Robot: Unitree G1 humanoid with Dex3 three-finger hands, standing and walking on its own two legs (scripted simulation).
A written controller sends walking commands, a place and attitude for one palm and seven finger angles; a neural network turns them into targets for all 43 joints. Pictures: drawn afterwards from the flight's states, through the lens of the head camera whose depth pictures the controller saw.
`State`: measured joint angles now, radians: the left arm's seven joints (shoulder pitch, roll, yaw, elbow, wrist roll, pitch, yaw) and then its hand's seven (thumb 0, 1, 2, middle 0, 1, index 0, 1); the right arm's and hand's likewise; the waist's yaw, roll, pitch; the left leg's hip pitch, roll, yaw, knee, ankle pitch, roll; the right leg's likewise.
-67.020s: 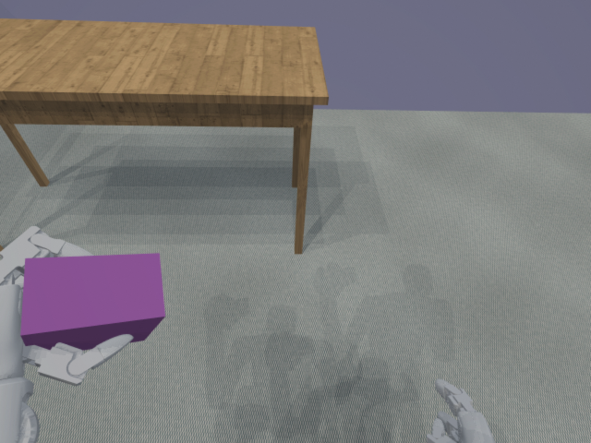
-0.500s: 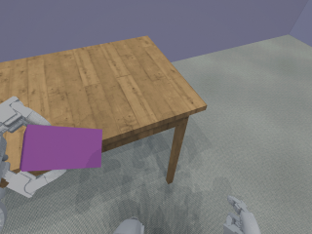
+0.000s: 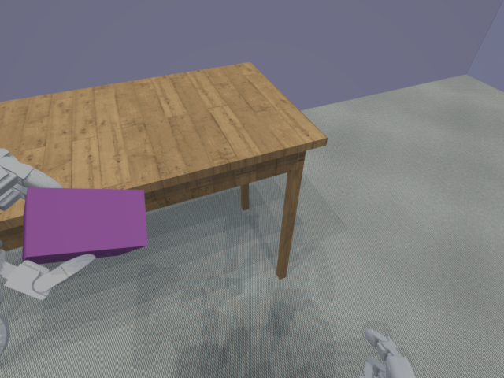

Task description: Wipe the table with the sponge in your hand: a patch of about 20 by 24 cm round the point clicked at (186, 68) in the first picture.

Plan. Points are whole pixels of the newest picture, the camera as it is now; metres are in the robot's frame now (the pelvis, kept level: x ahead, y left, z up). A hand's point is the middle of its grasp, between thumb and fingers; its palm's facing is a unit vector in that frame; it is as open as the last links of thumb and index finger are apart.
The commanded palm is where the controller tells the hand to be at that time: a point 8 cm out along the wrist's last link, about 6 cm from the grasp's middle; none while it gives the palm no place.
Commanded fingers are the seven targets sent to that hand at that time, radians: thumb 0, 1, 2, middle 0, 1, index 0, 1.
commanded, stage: stop stepping back and stand still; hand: left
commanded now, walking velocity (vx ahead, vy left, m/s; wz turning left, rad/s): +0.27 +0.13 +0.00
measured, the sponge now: (98, 227) +0.24 +0.20 +0.19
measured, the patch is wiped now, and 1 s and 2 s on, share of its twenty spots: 1.00 1.00 1.00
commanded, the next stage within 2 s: stand and wait in 1.56 s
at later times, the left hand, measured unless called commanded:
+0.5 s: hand out of the picture +0.12 +0.22 +0.24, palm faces +0.47 -0.79 -0.39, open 10.3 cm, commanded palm +0.07 +0.25 +0.23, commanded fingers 0.00 0.10 1.30 -1.20 -1.60 -1.20 -1.60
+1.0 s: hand (56, 296) +0.15 +0.19 +0.22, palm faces +0.46 -0.79 -0.40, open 10.3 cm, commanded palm +0.09 +0.23 +0.23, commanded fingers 0.00 0.10 1.30 -1.20 -1.60 -1.20 -1.60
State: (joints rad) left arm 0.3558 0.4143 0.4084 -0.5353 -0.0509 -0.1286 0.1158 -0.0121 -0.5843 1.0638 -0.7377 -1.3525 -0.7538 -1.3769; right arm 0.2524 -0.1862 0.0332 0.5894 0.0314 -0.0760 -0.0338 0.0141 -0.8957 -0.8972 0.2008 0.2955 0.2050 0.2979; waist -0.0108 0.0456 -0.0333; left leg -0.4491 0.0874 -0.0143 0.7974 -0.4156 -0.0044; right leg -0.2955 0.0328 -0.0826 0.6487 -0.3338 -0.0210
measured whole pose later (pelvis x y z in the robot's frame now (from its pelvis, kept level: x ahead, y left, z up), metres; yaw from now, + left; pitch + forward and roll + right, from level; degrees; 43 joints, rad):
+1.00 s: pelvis -0.07 -0.06 +0.01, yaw +1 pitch -1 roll +0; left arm 0.43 0.38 0.39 -0.49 -0.07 -0.13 0.16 -0.01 -0.58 1.06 -0.74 -1.36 -0.75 -1.38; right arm 0.21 -0.26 -0.02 0.60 0.04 -0.08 -0.07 0.02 -0.90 -0.90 0.19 0.29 0.20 0.30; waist -0.01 0.05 -0.01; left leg -0.28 0.04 -0.01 0.60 -0.29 -0.01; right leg -0.29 -0.01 -0.10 0.58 -0.27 -0.04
